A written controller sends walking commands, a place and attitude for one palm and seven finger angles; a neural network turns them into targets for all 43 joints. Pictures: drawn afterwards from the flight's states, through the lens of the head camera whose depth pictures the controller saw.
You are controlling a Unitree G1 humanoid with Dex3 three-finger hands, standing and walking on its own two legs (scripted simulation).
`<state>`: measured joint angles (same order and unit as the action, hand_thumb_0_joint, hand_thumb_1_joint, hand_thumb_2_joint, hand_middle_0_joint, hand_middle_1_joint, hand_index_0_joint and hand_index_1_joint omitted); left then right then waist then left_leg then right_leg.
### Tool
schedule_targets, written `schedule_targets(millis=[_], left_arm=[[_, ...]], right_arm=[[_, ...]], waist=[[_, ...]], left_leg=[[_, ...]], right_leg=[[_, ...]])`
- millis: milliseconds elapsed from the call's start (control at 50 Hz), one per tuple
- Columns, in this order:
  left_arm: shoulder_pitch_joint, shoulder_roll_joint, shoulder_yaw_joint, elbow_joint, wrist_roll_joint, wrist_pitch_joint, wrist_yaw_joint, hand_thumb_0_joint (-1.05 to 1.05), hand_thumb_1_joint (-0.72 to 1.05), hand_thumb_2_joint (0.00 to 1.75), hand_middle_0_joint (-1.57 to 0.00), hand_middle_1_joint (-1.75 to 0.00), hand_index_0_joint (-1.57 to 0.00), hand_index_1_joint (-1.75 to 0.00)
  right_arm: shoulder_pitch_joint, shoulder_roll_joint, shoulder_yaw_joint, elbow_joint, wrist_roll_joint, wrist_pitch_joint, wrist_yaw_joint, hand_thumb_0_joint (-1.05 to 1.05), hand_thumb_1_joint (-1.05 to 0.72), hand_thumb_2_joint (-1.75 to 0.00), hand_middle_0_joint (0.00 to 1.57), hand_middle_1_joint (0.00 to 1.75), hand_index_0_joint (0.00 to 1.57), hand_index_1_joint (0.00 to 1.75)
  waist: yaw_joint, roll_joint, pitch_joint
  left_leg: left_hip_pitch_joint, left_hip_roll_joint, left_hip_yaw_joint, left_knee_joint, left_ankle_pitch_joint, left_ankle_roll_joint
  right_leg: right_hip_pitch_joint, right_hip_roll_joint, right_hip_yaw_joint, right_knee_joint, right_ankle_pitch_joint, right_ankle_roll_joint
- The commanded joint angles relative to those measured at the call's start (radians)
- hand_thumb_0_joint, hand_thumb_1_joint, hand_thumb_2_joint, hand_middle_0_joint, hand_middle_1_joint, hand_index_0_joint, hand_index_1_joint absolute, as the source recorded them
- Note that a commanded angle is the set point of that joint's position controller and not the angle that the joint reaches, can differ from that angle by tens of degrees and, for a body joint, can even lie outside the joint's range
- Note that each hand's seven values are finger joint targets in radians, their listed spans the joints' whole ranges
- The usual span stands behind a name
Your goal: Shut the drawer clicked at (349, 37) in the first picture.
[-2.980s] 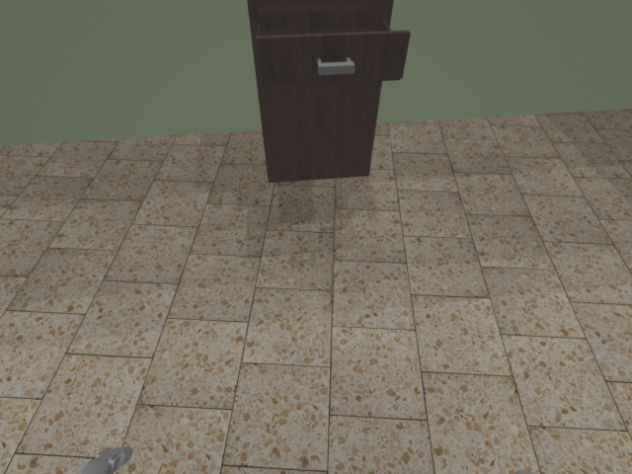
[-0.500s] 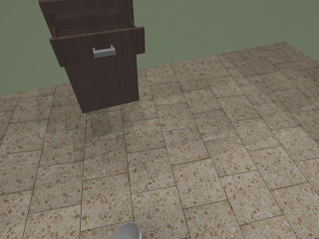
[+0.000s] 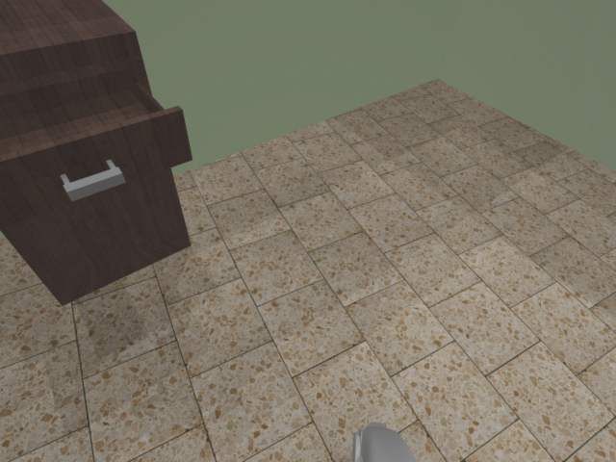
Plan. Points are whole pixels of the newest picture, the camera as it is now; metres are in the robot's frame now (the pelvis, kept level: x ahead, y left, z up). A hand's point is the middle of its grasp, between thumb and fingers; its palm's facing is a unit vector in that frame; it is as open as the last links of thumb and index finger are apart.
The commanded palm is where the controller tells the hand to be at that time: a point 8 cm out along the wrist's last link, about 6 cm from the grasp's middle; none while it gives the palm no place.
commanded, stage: walk to a spot facing it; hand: left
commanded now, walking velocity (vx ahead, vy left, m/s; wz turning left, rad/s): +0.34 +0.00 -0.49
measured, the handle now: (92, 177) +0.63 +0.47 -0.05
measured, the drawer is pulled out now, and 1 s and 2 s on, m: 0.30 0.30 0.30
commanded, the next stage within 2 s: turn to face it in 0.42 s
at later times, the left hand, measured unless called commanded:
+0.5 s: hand (217, 375) +0.29 +0.16 -0.17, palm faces -0.16 -0.96 -0.23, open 7.3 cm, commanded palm none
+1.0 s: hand (217, 302) +0.43 +0.18 -0.17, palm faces -0.03 -0.98 -0.20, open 7.4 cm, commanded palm none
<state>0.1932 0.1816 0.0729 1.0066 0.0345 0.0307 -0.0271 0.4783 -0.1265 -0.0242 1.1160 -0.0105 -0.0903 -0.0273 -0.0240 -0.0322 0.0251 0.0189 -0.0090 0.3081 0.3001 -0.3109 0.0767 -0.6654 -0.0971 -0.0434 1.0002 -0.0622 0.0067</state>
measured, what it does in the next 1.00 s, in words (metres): walks ahead: right foot, then left foot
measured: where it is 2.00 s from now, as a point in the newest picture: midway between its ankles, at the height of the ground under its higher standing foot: (302, 449)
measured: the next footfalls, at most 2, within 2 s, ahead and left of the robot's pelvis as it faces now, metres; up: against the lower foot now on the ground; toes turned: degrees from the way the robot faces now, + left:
right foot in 0.24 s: +0.23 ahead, -0.11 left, +0.00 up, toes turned -15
left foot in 0.66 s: +0.44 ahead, +0.08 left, +0.00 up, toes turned -5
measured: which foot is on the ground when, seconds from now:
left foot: down 0.00-0.22, up 0.24-0.64, down 0.66-1.00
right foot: up 0.00-0.22, down 0.24-0.68, up 0.70-1.00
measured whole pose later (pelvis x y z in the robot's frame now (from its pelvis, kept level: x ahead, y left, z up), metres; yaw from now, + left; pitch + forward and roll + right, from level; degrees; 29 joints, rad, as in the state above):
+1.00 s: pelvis +0.33 +0.00 +0.00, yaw -4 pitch +0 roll -1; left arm 0.16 0.18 0.07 0.96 0.02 0.03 0.02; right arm 0.22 -0.19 -0.05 0.98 -0.02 0.02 0.00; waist -0.02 0.00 0.06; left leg -0.33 -0.04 0.01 0.45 -0.13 0.06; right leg -0.46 -0.06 0.00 0.96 -0.41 0.07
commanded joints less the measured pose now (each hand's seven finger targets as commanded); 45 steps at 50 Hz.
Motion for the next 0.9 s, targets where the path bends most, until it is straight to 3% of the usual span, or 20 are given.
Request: schedule_targets(millis=[0,100,140,180,200,220,240,260,300,360,400,560,620,640,660,680,700,740,800,880], left_arm=[[-0.134,0.002,-0.007,-0.096,-0.006,-0.025,-0.007,0.0,0.9,0.9,-0.2,-0.3,-0.2,-0.3],[-0.154,-0.006,-0.012,-0.115,-0.007,-0.039,-0.003,0.0,0.9,0.9,-0.2,-0.3,-0.2,-0.3],[-0.056,0.014,-0.006,-0.09,-0.004,-0.05,0.002,0.0,0.9,0.9,-0.2,-0.3,-0.2,-0.3],[0.155,0.073,0.017,-0.03,0.001,-0.071,0.006,0.0,0.9,0.9,-0.2,-0.3,-0.2,-0.3],[0.28,0.15,0.035,0.0,0.002,-0.077,0.016,0.0,0.9,0.9,-0.2,-0.3,-0.2,-0.3],[0.351,0.227,0.054,0.01,-0.013,-0.079,0.027,0.0,0.9,0.9,-0.2,-0.3,-0.2,-0.3],[0.306,0.251,0.059,0.003,-0.033,-0.071,0.037,0.0,0.9,0.9,-0.2,-0.3,-0.2,-0.3],[0.231,0.206,0.051,-0.009,-0.034,-0.069,0.044,0.0,0.9,0.9,-0.2,-0.3,-0.2,-0.3],[0.118,0.125,0.024,-0.035,-0.029,-0.086,0.047,0.0,0.9,0.9,-0.2,-0.3,-0.2,-0.3],[0.094,0.083,0.01,-0.038,-0.01,-0.106,0.048,0.0,0.9,0.9,-0.2,-0.3,-0.2,-0.3],[0.079,0.103,0.009,-0.032,-0.007,-0.11,0.044,0.0,0.9,0.9,-0.2,-0.3,-0.2,-0.3],[0.189,0.131,0.007,0.006,-0.015,-0.099,0.041,0.0,0.9,0.9,-0.2,-0.3,-0.2,-0.3],[0.174,0.119,-0.003,0.017,-0.022,-0.091,0.053,0.0,0.9,0.9,-0.2,-0.3,-0.2,-0.3],[0.197,0.09,-0.011,0.011,-0.03,-0.089,0.054,0.0,0.9,0.9,-0.2,-0.3,-0.2,-0.3],[0.232,0.047,-0.026,0.008,-0.041,-0.088,0.054,0.0,0.9,0.9,-0.2,-0.3,-0.2,-0.3],[0.216,0.073,-0.026,0.001,-0.031,-0.081,0.064,0.0,0.9,0.9,-0.2,-0.3,-0.2,-0.3],[0.178,0.073,-0.023,0.003,-0.029,-0.069,0.069,0.0,0.9,0.9,-0.2,-0.3,-0.2,-0.3],[0.1,0.09,-0.008,-0.013,-0.021,-0.052,0.059,0.0,0.9,0.9,-0.2,-0.3,-0.2,-0.3],[0.107,0.078,0.0,-0.023,-0.023,-0.03,0.049,0.0,0.9,0.9,-0.2,-0.3,-0.2,-0.3],[0.077,0.069,0.016,-0.059,-0.016,-0.008,0.051,0.0,0.9,0.9,-0.2,-0.3,-0.2,-0.3]], right_arm=[[0.143,-0.106,-0.019,-0.003,-0.012,-0.012,-0.012,0.0,-0.9,-0.9,0.2,0.3,0.2,0.3],[0.166,-0.119,-0.023,0.014,-0.018,0.003,-0.014,0.0,-0.9,-0.9,0.2,0.3,0.2,0.3],[0.139,-0.144,-0.029,0.002,-0.014,0.007,-0.013,0.0,-0.9,-0.9,0.2,0.3,0.2,0.3],[0.078,-0.172,-0.035,-0.029,-0.004,0.01,-0.006,0.0,-0.9,-0.9,0.2,0.3,0.2,0.3],[0.059,-0.145,-0.032,-0.055,0.012,0.011,0.007,0.0,-0.9,-0.9,0.2,0.3,0.2,0.3],[0.029,-0.081,-0.027,-0.098,0.021,0.003,0.007,0.0,-0.9,-0.9,0.2,0.3,0.2,0.3],[-0.062,-0.104,-0.036,-0.125,0.013,0.008,0.004,0.0,-0.9,-0.9,0.2,0.3,0.2,0.3],[-0.103,-0.081,-0.04,-0.137,0.009,0.011,0.007,0.0,-0.9,-0.9,0.2,0.3,0.2,0.3],[-0.1,-0.071,-0.038,-0.128,-0.006,0.035,0.012,0.0,-0.9,-0.9,0.2,0.3,0.2,0.3],[-0.05,-0.042,-0.037,-0.119,-0.016,0.065,0.014,0.0,-0.9,-0.9,0.2,0.3,0.2,0.3],[-0.079,-0.039,-0.036,-0.136,-0.013,0.068,0.021,0.0,-0.9,-0.9,0.2,0.3,0.2,0.3],[-0.311,-0.076,-0.017,-0.197,-0.01,0.039,0.036,0.0,-0.9,-0.9,0.2,0.3,0.2,0.3],[-0.176,-0.137,-0.021,-0.138,-0.011,0.029,0.023,0.0,-0.9,-0.9,0.2,0.3,0.2,0.3],[-0.088,-0.208,-0.036,-0.12,-0.02,0.024,0.016,0.0,-0.9,-0.9,0.2,0.3,0.2,0.3],[-0.032,-0.276,-0.047,-0.107,-0.016,0.031,0.013,0.0,-0.9,-0.9,0.2,0.3,0.2,0.3],[-0.056,-0.269,-0.038,-0.106,-0.009,0.048,0.012,0.0,-0.9,-0.9,0.2,0.3,0.2,0.3],[-0.117,-0.242,-0.03,-0.116,-0.008,0.049,0.003,0.0,-0.9,-0.9,0.2,0.3,0.2,0.3],[-0.193,-0.207,-0.025,-0.142,-0.009,0.057,0.001,0.0,-0.9,-0.9,0.2,0.3,0.2,0.3],[-0.238,-0.219,-0.036,-0.163,-0.006,0.066,0.004,0.0,-0.9,-0.9,0.2,0.3,0.2,0.3],[-0.235,-0.226,-0.062,-0.193,-0.009,0.083,0.012,0.0,-0.9,-0.9,0.2,0.3,0.2,0.3]], waist=[[-0.039,0.104,0.138],[-0.027,0.131,0.113],[0.019,0.168,0.04],[0.123,0.169,-0.086],[0.177,0.054,-0.174],[0.17,-0.122,-0.253],[0.157,-0.036,-0.186],[0.122,0.043,-0.062],[0.038,0.067,0.018],[-0.024,0.022,0.061],[-0.032,-0.023,0.048],[0.056,-0.107,-0.035],[-0.011,-0.03,-0.103],[-0.037,0.12,-0.176],[-0.037,0.309,-0.226],[-0.02,0.244,-0.19],[-0.002,0.284,-0.121],[0.008,0.209,-0.013],[0.035,0.157,-0.049],[0.023,0.147,-0.078]], left_leg=[[0.071,0.328,-0.147,-0.093,0.581,-0.002],[0.139,0.341,-0.061,0.034,0.968,0.009],[0.151,0.342,-0.026,0.186,1.209,-0.006],[-0.001,0.313,0.004,0.499,1.104,-0.033],[-0.276,0.266,0.013,0.78,0.725,-0.059],[-0.584,0.072,-0.048,1.111,-0.215,-0.116],[-0.676,0.089,-0.216,1.204,-0.229,-0.088],[-0.7,0.144,-0.262,1.177,-0.12,-0.083],[-0.609,0.191,-0.286,1.059,-0.022,-0.099],[-0.517,0.189,-0.266,0.9,0.0,-0.121],[-0.504,0.185,-0.256,0.762,0.031,-0.136],[-0.444,0.086,-0.185,0.362,0.104,-0.123],[-0.183,0.075,-0.217,0.157,0.357,-0.098],[0.036,0.22,-0.365,0.188,0.703,-0.029],[0.155,0.425,-0.575,0.169,1.097,0.104],[0.076,0.442,-0.567,0.14,1.105,0.157],[-0.033,0.408,-0.581,0.089,0.978,0.148],[-0.191,0.341,-0.554,0.042,0.75,0.118],[-0.232,0.269,-0.5,0.01,0.542,0.088],[-0.255,0.242,-0.541,-0.039,0.23,0.084]], right_leg=[[-0.112,0.008,-0.063,-0.139,-0.045,-0.021],[0.021,0.082,-0.148,-0.281,-0.182,-0.081],[0.16,0.137,-0.183,-0.329,-0.225,-0.114],[0.506,0.15,-0.173,-0.445,-0.144,-0.145],[0.787,-0.015,0.037,-0.482,-0.071,-0.219],[0.967,-0.298,0.564,-0.576,0.131,-0.367],[0.908,-0.323,0.584,-0.676,0.103,-0.397],[0.771,-0.297,0.458,-0.704,0.059,-0.355],[0.498,-0.209,0.309,-0.757,0.01,-0.259],[0.313,-0.142,0.173,-0.78,0.084,-0.216],[0.312,-0.111,0.138,-0.772,0.113,-0.213],[0.589,-0.074,0.124,-0.625,0.384,-0.153],[0.582,-0.047,0.045,-0.403,0.394,-0.074],[0.41,0.019,-0.016,-0.232,0.156,-0.021],[0.245,0.103,-0.053,0.007,-0.484,0.017],[0.24,0.08,0.019,0.108,-0.612,0.014],[0.216,0.049,0.043,0.125,-0.563,0.027],[0.209,0.02,0.053,0.121,-0.488,0.037],[0.23,0.03,0.032,0.093,-0.382,0.049],[0.202,0.031,0.031,0.053,-0.319,0.062]])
